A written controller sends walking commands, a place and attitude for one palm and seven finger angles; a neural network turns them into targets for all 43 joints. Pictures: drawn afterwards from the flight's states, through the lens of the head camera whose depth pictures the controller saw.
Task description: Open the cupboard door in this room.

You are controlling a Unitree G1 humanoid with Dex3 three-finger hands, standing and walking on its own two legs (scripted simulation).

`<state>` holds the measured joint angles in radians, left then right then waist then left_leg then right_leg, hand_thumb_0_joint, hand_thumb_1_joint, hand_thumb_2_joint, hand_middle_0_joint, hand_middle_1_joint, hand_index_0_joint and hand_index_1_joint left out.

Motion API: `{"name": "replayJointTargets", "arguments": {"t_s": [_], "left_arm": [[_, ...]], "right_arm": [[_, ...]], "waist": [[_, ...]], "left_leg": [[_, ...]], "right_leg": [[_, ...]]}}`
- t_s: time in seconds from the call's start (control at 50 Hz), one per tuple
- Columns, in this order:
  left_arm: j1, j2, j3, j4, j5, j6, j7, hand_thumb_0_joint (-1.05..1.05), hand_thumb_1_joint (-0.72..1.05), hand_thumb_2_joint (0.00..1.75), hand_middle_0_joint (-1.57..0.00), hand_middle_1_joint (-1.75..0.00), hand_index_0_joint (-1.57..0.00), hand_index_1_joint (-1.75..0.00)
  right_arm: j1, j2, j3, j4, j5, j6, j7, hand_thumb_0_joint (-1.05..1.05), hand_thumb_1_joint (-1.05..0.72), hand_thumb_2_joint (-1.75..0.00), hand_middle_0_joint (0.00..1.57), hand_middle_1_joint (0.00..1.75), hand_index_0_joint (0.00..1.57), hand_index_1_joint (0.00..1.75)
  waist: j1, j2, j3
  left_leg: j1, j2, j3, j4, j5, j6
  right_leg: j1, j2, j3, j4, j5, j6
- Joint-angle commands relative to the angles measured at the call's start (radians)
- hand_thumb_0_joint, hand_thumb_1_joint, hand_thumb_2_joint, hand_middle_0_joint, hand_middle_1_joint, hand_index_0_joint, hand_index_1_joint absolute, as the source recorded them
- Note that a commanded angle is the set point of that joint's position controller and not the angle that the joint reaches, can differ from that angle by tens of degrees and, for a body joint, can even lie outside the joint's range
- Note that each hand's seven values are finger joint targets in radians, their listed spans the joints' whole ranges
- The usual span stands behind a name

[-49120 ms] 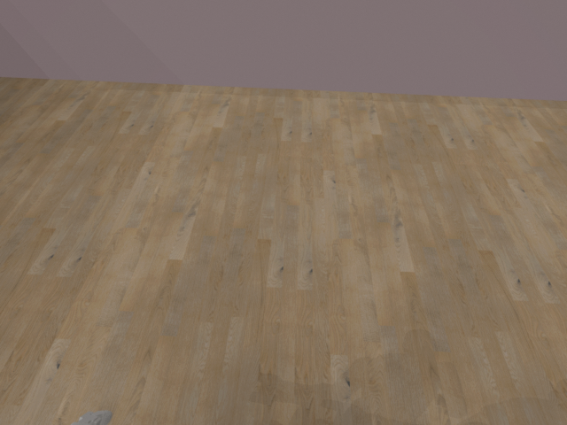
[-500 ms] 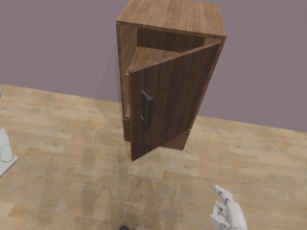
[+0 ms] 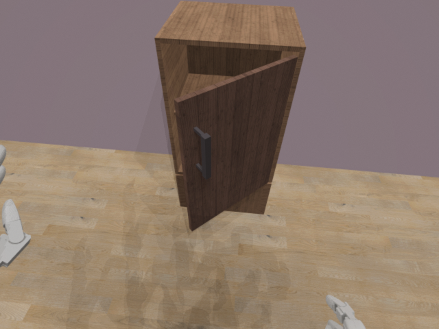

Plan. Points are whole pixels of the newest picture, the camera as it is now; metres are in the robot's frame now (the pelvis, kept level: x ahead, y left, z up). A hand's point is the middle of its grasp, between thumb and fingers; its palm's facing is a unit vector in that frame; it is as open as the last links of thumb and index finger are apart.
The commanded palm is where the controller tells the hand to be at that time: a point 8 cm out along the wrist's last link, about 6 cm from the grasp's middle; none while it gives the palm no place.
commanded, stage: stop stepping back and stand still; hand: left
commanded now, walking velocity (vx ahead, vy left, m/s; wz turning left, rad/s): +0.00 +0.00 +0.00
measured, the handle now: (202, 153) +0.57 +0.07 -0.04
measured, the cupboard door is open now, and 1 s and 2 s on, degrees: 43 43 43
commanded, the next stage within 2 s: let the arm hang, fingers relaxed in 0.20 s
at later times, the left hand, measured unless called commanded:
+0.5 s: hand out of the picture +0.12 +0.23 -0.10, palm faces +0.06 -0.94 -0.33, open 7.4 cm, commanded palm none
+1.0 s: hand out of the picture -0.09 +0.18 -0.16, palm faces +0.09 -0.97 -0.21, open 7.4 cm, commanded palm none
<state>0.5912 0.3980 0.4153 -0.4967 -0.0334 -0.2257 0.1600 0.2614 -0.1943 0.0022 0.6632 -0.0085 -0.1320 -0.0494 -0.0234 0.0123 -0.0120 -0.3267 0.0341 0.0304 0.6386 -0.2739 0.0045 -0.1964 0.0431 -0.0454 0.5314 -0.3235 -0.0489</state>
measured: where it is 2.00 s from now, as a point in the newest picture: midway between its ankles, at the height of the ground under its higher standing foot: outside the picture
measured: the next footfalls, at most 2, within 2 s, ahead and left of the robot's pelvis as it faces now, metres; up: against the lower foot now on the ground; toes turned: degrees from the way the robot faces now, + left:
none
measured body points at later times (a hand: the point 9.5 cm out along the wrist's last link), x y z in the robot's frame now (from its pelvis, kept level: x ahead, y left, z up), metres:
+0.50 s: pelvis -0.02 +0.01 +0.00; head -0.02 -0.01 +0.45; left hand +0.11 +0.28 -0.08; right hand +0.12 -0.24 -0.12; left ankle +0.02 +0.12 -0.73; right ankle -0.02 -0.09 -0.73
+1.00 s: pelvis -0.03 +0.01 +0.01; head -0.01 +0.00 +0.46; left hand -0.09 +0.23 -0.15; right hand -0.06 -0.19 -0.16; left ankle +0.02 +0.12 -0.73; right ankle -0.02 -0.09 -0.73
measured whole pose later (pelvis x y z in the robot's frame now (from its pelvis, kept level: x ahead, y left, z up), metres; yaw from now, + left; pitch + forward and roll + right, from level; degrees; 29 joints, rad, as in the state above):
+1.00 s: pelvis -0.03 +0.01 +0.01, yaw +3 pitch -2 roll -1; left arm 0.35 0.14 0.02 1.17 0.01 0.02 0.03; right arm 0.33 -0.10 0.00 1.13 -0.03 0.04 -0.03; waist 0.00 0.03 0.06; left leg -0.28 -0.01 -0.01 0.45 -0.15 0.02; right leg -0.18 0.01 -0.08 0.46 -0.25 -0.03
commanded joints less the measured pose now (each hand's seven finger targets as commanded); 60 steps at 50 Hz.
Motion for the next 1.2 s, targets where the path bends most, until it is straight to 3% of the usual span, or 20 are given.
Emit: {"name": "replayJointTargets", "arguments": {"t_s": [0.0,0.04,0.06,0.08,0.16,0.26,0.28,0.3,0.34,0.36,0.4,0.44,0.48,0.52,0.56,0.62,0.7,0.88,1.02,1.18], "left_arm": [[-0.075,0.184,0.124,-0.139,-0.01,-0.045,0.02,0.0,0.9,0.9,-0.2,-0.3,-0.2,-0.3],[-0.091,0.198,0.127,-0.144,-0.005,-0.042,0.016,0.0,0.9,0.9,-0.2,-0.3,-0.2,-0.3],[-0.098,0.211,0.13,-0.153,-0.004,-0.042,0.013,0.0,0.9,0.9,-0.2,-0.3,-0.2,-0.3],[-0.106,0.196,0.113,-0.176,-0.002,-0.044,0.011,0.0,0.9,0.9,-0.2,-0.3,-0.2,-0.3],[-0.045,0.187,0.112,-0.165,-0.011,-0.03,0.009,0.0,0.9,0.9,-0.2,-0.3,-0.2,-0.3],[-0.024,0.196,0.13,-0.173,-0.016,-0.023,0.015,0.0,0.9,0.9,-0.2,-0.3,-0.2,-0.3],[-0.138,0.001,-0.304,0.629,0.092,0.132,-0.134,0.0,0.9,0.9,-0.2,-0.3,-0.2,-0.3],[-0.128,-0.029,-0.292,0.667,0.073,0.196,-0.154,0.0,0.9,0.9,-0.2,-0.3,-0.2,-0.3],[-0.196,-0.044,-0.316,0.749,0.069,0.213,-0.161,0.0,0.9,0.9,-0.2,-0.3,-0.2,-0.3],[-0.234,-0.032,-0.323,0.802,0.073,0.213,-0.162,0.0,0.9,0.9,-0.2,-0.3,-0.2,-0.3],[-0.287,-0.022,-0.333,0.932,0.07,0.215,-0.16,0.0,0.9,0.9,-0.2,-0.3,-0.2,-0.3],[-0.345,-0.035,-0.353,1.072,0.063,0.227,-0.153,0.0,0.9,0.9,-0.2,-0.3,-0.2,-0.3],[-0.365,-0.042,-0.371,1.193,0.056,0.236,-0.147,0.0,0.9,0.9,-0.2,-0.3,-0.2,-0.3],[-0.346,-0.043,-0.378,1.306,0.052,0.236,-0.145,0.0,0.9,0.9,-0.2,-0.3,-0.2,-0.3],[-0.321,-0.043,-0.381,1.395,0.048,0.232,-0.143,0.0,0.9,0.9,-0.2,-0.3,-0.2,-0.3],[-0.286,-0.086,-0.377,1.489,0.044,0.229,-0.141,0.0,0.9,0.9,-0.2,-0.3,-0.2,-0.3],[-0.268,-0.115,-0.387,1.565,0.042,0.229,-0.137,0.0,0.9,0.9,-0.2,-0.3,-0.2,-0.3],[-0.209,-0.153,-0.386,1.635,0.041,0.231,-0.125,0.0,0.9,0.9,-0.2,-0.3,-0.2,-0.3],[-0.21,-0.177,-0.381,1.634,0.042,0.232,-0.12,0.0,0.9,0.9,-0.2,-0.3,-0.2,-0.3],[-0.232,-0.186,-0.378,1.625,0.042,0.224,-0.119,0.0,0.9,0.9,-0.2,-0.3,-0.2,-0.3]], "right_arm": [[-0.117,-0.129,-0.044,-0.147,0.002,-0.052,-0.024,0.0,-0.9,-0.9,0.2,0.3,0.2,0.3],[-0.128,-0.136,-0.042,-0.157,-0.001,-0.051,-0.032,0.0,-0.9,-0.9,0.2,0.3,0.2,0.3],[-0.137,-0.132,-0.036,-0.154,-0.006,-0.054,-0.036,0.0,-0.9,-0.9,0.2,0.3,0.2,0.3],[-0.127,-0.129,-0.036,-0.158,-0.002,-0.055,-0.036,0.0,-0.9,-0.9,0.2,0.3,0.2,0.3],[-0.14,-0.134,-0.041,-0.172,0.001,-0.056,-0.031,0.0,-0.9,-0.9,0.2,0.3,0.2,0.3],[-0.152,-0.134,-0.044,-0.182,-0.003,-0.042,-0.029,0.0,-0.9,-0.9,0.2,0.3,0.2,0.3],[-0.189,-0.294,-0.09,0.074,0.01,-0.057,0.059,0.0,-0.9,-0.9,0.2,0.3,0.2,0.3],[-0.108,-0.22,-0.085,0.068,0.018,0.009,0.058,0.0,-0.9,-0.9,0.2,0.3,0.2,0.3],[-0.112,-0.2,-0.053,0.053,0.003,0.057,0.053,0.0,-0.9,-0.9,0.2,0.3,0.2,0.3],[-0.122,-0.196,-0.046,0.054,-0.006,0.068,0.05,0.0,-0.9,-0.9,0.2,0.3,0.2,0.3],[-0.128,-0.192,-0.039,0.082,-0.014,0.09,0.046,0.0,-0.9,-0.9,0.2,0.3,0.2,0.3],[-0.114,-0.164,-0.028,0.133,-0.02,0.117,0.045,0.0,-0.9,-0.9,0.2,0.3,0.2,0.3],[-0.118,-0.149,-0.015,0.174,-0.026,0.135,0.044,0.0,-0.9,-0.9,0.2,0.3,0.2,0.3],[-0.107,-0.142,-0.008,0.218,-0.024,0.137,0.037,0.0,-0.9,-0.9,0.2,0.3,0.2,0.3],[-0.088,-0.136,-0.008,0.254,-0.017,0.138,0.029,0.0,-0.9,-0.9,0.2,0.3,0.2,0.3],[-0.036,-0.096,-0.011,0.313,-0.017,0.143,0.021,0.0,-0.9,-0.9,0.2,0.3,0.2,0.3],[0.042,-0.071,-0.017,0.372,-0.014,0.152,0.016,0.0,-0.9,-0.9,0.2,0.3,0.2,0.3],[0.124,-0.014,-0.02,0.434,-0.014,0.155,0.012,0.0,-0.9,-0.9,0.2,0.3,0.2,0.3],[0.129,0.011,-0.02,0.446,-0.018,0.151,0.01,0.0,-0.9,-0.9,0.2,0.3,0.2,0.3],[0.111,0.019,-0.022,0.444,-0.017,0.14,0.009,0.0,-0.9,-0.9,0.2,0.3,0.2,0.3]], "waist": [[0.005,-0.003,-0.027],[0.015,0.058,-0.041],[0.018,0.112,-0.061],[0.018,0.108,-0.081],[0.021,0.044,-0.099],[0.017,0.059,-0.077],[-0.014,0.067,-0.015],[0.005,0.049,-0.084],[0.019,-0.03,-0.067],[0.024,-0.136,-0.058],[0.023,-0.223,-0.042],[0.008,-0.171,-0.004],[0.011,0.017,0.037],[0.024,0.109,0.03],[0.03,0.089,0.025],[0.025,0.145,0.006],[0.013,0.024,0.05],[0.015,-0.041,0.09],[0.018,0.021,0.136],[0.023,0.002,0.122]], "left_leg": [[0.136,0.032,-0.055,-0.212,0.193,0.014],[0.193,0.083,-0.115,-0.228,0.374,0.038],[0.212,0.094,-0.12,-0.238,0.427,0.038],[0.205,0.103,-0.13,-0.243,0.459,0.036],[0.173,0.071,-0.08,-0.237,0.335,0.024],[0.161,0.039,-0.058,-0.24,0.225,0.01],[0.032,0.067,-0.093,-0.087,0.339,0.026],[0.088,0.069,-0.078,-0.108,0.337,0.015],[0.005,0.09,-0.153,-0.15,0.215,0.052],[-0.006,0.088,-0.172,-0.158,0.221,0.054],[0.016,0.052,-0.149,-0.137,0.194,0.047],[0.068,0.022,-0.121,-0.134,0.181,0.03],[0.069,0.038,-0.145,-0.211,0.159,0.031],[0.034,0.049,-0.16,-0.273,0.108,0.034],[0.046,0.044,-0.156,-0.282,0.083,0.03],[0.064,0.041,-0.14,-0.285,0.028,0.029],[0.083,0.04,-0.137,-0.281,0.004,0.031],[0.077,0.035,-0.123,-0.276,0.01,0.036],[0.039,0.04,-0.142,-0.306,-0.017,0.038],[0.045,0.037,-0.13,-0.302,0.049,0.034]], "right_leg": [[-0.035,-0.145,0.138,-0.124,0.254,0.007],[-0.05,-0.075,0.093,-0.082,0.276,0.043],[-0.049,-0.073,0.073,-0.063,0.288,0.049],[-0.011,-0.062,0.053,-0.051,0.283,0.053],[0.033,-0.075,0.085,-0.132,0.309,0.049],[0.007,-0.088,0.115,-0.199,0.274,0.04],[-0.072,-0.155,0.059,-0.032,0.386,0.012],[-0.078,-0.15,0.095,-0.047,0.315,0.009],[-0.088,-0.116,0.063,-0.034,0.107,0.014],[-0.07,-0.112,0.071,-0.043,0.111,0.013],[-0.073,-0.15,0.11,-0.101,0.128,-0.005],[-0.119,-0.177,0.126,-0.143,0.092,-0.023],[-0.114,-0.146,0.116,-0.141,0.03,-0.015],[-0.031,-0.127,0.108,-0.143,0.04,-0.001],[-0.002,-0.129,0.105,-0.169,0.047,-0.003],[0.011,-0.137,0.1,-0.2,0.037,-0.013],[-0.036,-0.137,0.091,-0.231,-0.021,-0.017],[-0.07,-0.141,0.078,-0.228,-0.072,-0.017],[-0.081,-0.129,0.069,-0.195,-0.053,-0.014],[-0.043,-0.138,0.068,-0.192,0.016,-0.01]]}}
